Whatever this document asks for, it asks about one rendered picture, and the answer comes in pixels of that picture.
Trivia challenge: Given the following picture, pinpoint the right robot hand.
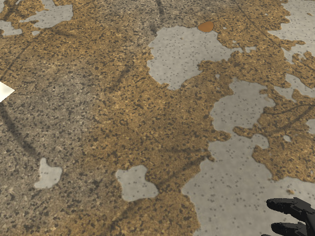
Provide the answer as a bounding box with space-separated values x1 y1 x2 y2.
261 197 315 236

